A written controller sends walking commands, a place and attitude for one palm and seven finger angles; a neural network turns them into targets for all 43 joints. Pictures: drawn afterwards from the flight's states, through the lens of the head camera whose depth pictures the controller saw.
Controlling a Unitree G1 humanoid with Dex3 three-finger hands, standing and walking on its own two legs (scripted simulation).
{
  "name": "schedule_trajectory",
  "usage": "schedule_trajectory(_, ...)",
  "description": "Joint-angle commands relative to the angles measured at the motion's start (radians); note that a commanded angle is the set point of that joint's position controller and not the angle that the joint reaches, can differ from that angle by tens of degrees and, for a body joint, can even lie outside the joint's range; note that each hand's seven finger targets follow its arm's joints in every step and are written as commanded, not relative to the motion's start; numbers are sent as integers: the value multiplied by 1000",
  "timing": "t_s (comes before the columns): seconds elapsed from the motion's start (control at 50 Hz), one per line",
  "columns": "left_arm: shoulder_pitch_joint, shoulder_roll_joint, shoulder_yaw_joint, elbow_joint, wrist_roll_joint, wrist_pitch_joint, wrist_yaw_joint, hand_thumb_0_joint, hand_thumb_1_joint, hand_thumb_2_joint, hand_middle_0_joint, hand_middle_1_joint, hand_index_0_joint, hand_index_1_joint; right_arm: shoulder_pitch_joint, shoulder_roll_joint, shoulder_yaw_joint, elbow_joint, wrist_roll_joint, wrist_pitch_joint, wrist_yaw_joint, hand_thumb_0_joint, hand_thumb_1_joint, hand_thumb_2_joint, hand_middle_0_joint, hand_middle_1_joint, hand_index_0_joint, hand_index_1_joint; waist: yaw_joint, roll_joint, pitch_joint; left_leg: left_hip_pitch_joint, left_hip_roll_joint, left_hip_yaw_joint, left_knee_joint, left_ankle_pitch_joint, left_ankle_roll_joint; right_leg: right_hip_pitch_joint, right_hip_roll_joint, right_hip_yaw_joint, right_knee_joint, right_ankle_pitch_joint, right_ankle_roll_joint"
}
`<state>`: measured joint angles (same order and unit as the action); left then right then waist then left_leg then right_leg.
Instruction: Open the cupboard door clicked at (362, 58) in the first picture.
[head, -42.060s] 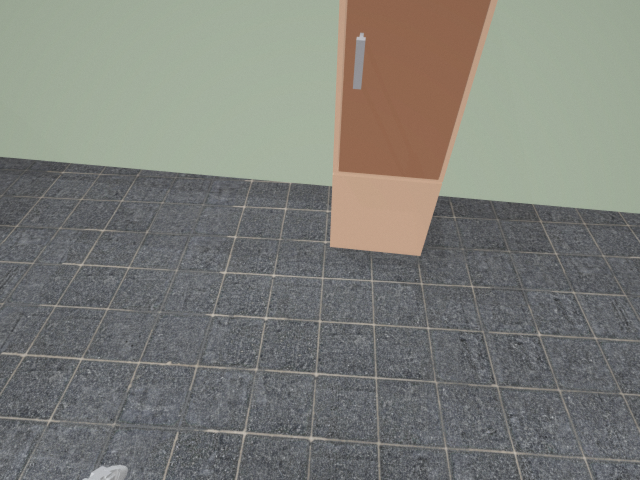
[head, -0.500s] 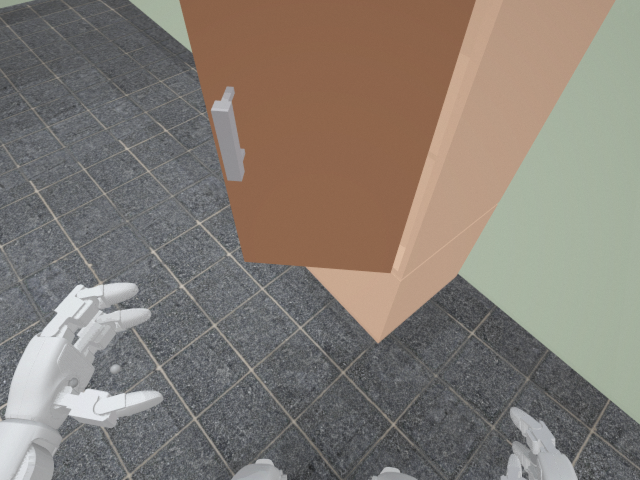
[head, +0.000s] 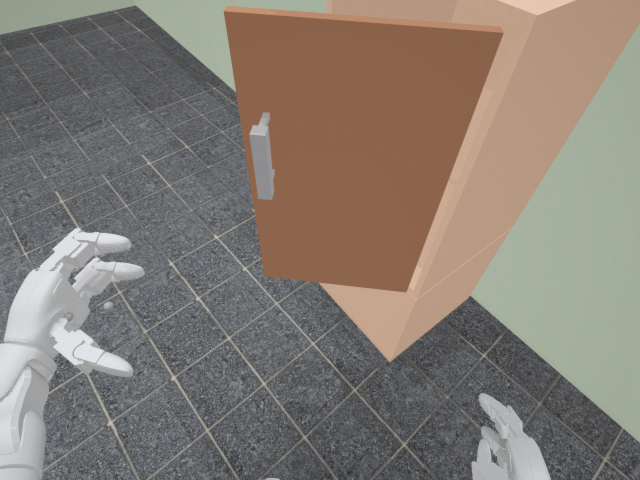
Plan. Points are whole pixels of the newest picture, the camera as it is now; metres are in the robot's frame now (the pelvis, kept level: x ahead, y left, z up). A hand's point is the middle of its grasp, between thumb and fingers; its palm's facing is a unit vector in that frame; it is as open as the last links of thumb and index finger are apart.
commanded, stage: raise the hand with hooked fingers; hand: left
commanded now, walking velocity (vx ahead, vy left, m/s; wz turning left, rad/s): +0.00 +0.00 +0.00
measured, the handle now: (265, 156) +0.56 +0.14 +0.08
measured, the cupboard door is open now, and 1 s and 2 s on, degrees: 46 46 46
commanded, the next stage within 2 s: move the hooked fingers beside the handle in 0.58 s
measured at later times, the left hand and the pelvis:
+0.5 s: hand (121, 287) +0.30 +0.26 +0.09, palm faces +0.00 -1.00 -0.03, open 14.0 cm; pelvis +0.00 -0.01 +0.01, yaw -1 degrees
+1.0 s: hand (152, 258) +0.34 +0.24 +0.09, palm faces -0.02 -1.00 -0.02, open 14.0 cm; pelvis +0.00 -0.03 +0.00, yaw +0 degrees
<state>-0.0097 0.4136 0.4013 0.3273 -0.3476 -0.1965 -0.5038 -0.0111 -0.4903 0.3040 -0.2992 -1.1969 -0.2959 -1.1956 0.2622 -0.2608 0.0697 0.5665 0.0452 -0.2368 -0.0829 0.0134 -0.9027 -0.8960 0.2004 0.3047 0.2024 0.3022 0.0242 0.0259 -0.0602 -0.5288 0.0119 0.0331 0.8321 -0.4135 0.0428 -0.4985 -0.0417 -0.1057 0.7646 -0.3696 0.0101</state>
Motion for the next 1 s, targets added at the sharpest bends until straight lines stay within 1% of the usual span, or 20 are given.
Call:
schedule_trajectory(0.0, -276, 277, 113, -167, -23, -45, -9, 0, -500, 300, -300, -1200, -300, -1200, -25, -165, -78, -134, 8, -44, -25, 0, -900, -900, 200, 300, 200, 300, -22, 78, -203, 172, 5, -100, -187, 290, -41, 43, 60, 20, -92, 175, -43)
schedule_trajectory(0.06, -320, 304, 130, -119, -25, -32, -19, 0, -500, 300, -300, -1200, -300, -1200, -17, -169, -77, -131, 9, -35, -27, 0, -900, -900, 200, 300, 200, 300, -21, 78, -204, 180, 3, -101, -203, 279, -41, 56, 62, 23, -107, 168, -44)
schedule_trajectory(0.14, -254, 260, 103, -91, -32, -24, -39, 0, -500, 300, -300, -1200, -300, -1200, -11, -170, -83, -143, 9, -34, -15, 0, -900, -900, 200, 300, 200, 300, -12, 55, -216, 182, -1, -87, -195, 346, -38, 86, 62, 24, -110, 229, -44)
schedule_trajectory(0.2, -249, 277, 123, -109, -34, -33, -33, 0, -500, 300, -300, -1200, -300, -1200, -7, -174, -91, -145, 7, -32, -8, 0, -900, -900, 200, 300, 200, 300, -11, 44, -229, 175, -3, -80, -190, 344, -36, 88, 60, 28, -110, 239, -41)
schedule_trajectory(0.24, -274, 296, 133, -135, -31, -45, -25, 0, -500, 300, -300, -1200, -300, -1200, -2, -173, -89, -144, 4, -28, -6, 0, -900, -900, 200, 300, 200, 300, -10, 72, -230, 185, -1, -76, -190, 375, -37, 93, 64, 30, -108, 258, -45)
schedule_trajectory(0.3, -271, 291, 139, -130, -29, -57, -10, 0, -500, 300, -300, -1200, -300, -1200, -2, -169, -91, -141, 5, -26, -9, 0, -900, -900, 200, 300, 200, 300, -13, 75, -216, 176, -3, -72, -194, 335, -36, 84, 61, 32, -112, 233, -42)
schedule_trajectory(0.32, -290, 311, 148, -153, -28, -67, -6, 0, -500, 300, -300, -1200, -300, -1200, -3, -170, -90, -139, 1, -26, -9, 0, -900, -900, 200, 300, 200, 300, -8, 76, -223, 176, -5, -71, -190, 340, -34, 103, 61, 38, -113, 241, -47)
schedule_trajectory(0.38, -285, 292, 136, -139, -23, -70, -5, 0, -500, 300, -300, -1200, -300, -1200, -5, -165, -88, -138, 4, -23, -14, 0, -900, -900, 200, 300, 200, 300, -16, 93, -216, 176, -5, -67, -195, 307, -32, 88, 60, 38, -118, 219, -42)
schedule_trajectory(0.42, -286, 303, 144, -127, -29, -71, -8, 0, -500, 300, -300, -1200, -300, -1200, -7, -169, -88, -134, 3, -24, -17, 0, -900, -900, 200, 300, 200, 300, -19, 41, -211, 161, -7, -64, -190, 295, -25, 107, 61, 46, -126, 223, -42)
schedule_trajectory(0.46, -294, 296, 135, -140, -26, -74, -16, 0, -500, 300, -300, -1200, -300, -1200, -9, -166, -89, -134, 6, -25, -20, 0, -900, -900, 200, 300, 200, 300, -20, 85, -232, 172, -9, -60, -190, 302, -26, 108, 57, 48, -123, 233, -40)
schedule_trajectory(0.62, -284, 282, 127, -75, -37, -61, -25, 0, -500, 300, -300, -1200, -300, -1200, -14, -167, -85, -127, 8, -22, -22, 0, -900, -900, 200, 300, 200, 300, -22, 18, -188, 135, -12, -51, -179, 285, -21, 114, 55, 57, -134, 245, -37)
schedule_trajectory(0.66, -295, 279, 122, -76, -35, -60, -28, 0, -500, 300, -300, -1200, -300, -1200, -19, -164, -86, -130, 10, -19, -23, 0, -900, -900, 200, 300, 200, 300, -26, 31, -198, 130, -14, -46, -181, 256, -20, 107, 52, 63, -139, 221, -33)
schedule_trajectory(0.74, -414, 327, 139, -46, -23, -81, -24, 0, -500, 300, -300, -1200, -300, -1200, -8, -168, -84, -110, 8, -11, -30, 0, -900, -900, 200, 300, 200, 300, -39, 35, -209, 120, -16, -44, -165, 254, -18, 110, 49, 79, -136, 224, -32)
schedule_trajectory(0.76, -463, 301, 106, -45, -19, -88, -27, 0, -500, 300, -300, -1200, -300, -1200, -10, -164, -82, -107, 9, -11, -32, 0, -900, -900, 200, 300, 200, 300, -53, 51, -210, 132, -16, -44, -165, 250, -18, 93, 49, 76, -134, 222, -31)
schedule_trajectory(0.78, -471, 310, 111, -28, -16, -93, -25, 0, -500, 300, -300, -1200, -300, -1200, -4, -166, -85, -106, 9, -11, -34, 0, -900, -900, 200, 300, 200, 300, -47, 45, -227, 132, -15, -47, -165, 244, -19, 97, 49, 76, -132, 209, -31)
schedule_trajectory(0.8, -495, 286, 81, -14, -11, -94, -27, 0, -500, 300, -300, -1200, -300, -1200, -5, -164, -83, -103, 11, -11, -36, 0, -900, -900, 200, 300, 200, 300, -57, 54, -222, 136, -15, -45, -164, 233, -18, 81, 48, 77, -134, 201, -30)
schedule_trajectory(0.86, -566, 320, 87, 73, 4, -88, -25, 0, -500, 300, -300, -1200, -300, -1200, 6, -173, -81, -87, 11, 0, -38, 0, -900, -900, 200, 300, 200, 300, -65, 34, -207, 99, -15, -46, -159, 202, -17, 75, 45, 88, -137, 173, -29)
schedule_trajectory(0.92, -613, 333, 84, 117, 15, -90, -18, 0, -500, 300, -300, -1200, -300, -1200, 18, -174, -84, -84, 11, 11, -36, 0, -900, -900, 200, 300, 200, 300, -57, 30, -233, 100, -15, -49, -156, 216, -16, 91, 44, 90, -130, 183, -33)
schedule_trajectory(0.96, -633, 338, 82, 137, 27, -95, -10, 0, -500, 300, -300, -1200, -300, -1200, 25, -172, -84, -85, 11, 20, -31, 0, -900, -900, 200, 300, 200, 300, -54, 63, -260, 109, -15, -46, -155, 235, -18, 88, 46, 86, -121, 209, -33)
schedule_trajectory(0.98, -646, 337, 82, 141, 29, -99, -3, 0, -500, 300, -300, -1200, -300, -1200, 31, -172, -85, -88, 9, 23, -28, 0, -900, -900, 200, 300, 200, 300, -54, 48, -277, 109, -15, -49, -156, 247, -17, 96, 46, 83, -116, 221, -32)
